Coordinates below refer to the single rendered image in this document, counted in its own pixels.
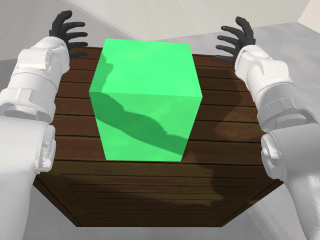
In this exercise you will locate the robot left hand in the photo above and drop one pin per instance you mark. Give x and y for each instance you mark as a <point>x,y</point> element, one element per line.
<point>59,29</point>

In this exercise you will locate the right robot upper arm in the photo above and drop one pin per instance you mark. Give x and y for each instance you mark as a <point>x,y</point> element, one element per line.
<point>292,155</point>

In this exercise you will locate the left robot forearm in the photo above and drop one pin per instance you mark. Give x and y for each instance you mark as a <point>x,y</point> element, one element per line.
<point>35,81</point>

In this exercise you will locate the right robot forearm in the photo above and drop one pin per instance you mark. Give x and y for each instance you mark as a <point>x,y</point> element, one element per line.
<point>274,93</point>

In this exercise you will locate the carton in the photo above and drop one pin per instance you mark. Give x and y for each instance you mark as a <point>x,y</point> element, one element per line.
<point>145,97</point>

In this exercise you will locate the pedestal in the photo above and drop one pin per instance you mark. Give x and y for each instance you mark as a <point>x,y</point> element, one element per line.
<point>221,173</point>

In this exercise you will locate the left robot upper arm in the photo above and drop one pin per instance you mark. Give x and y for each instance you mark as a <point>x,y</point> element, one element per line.
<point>27,147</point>

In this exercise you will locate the robot right hand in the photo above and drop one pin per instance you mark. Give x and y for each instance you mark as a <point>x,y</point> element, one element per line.
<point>244,39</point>

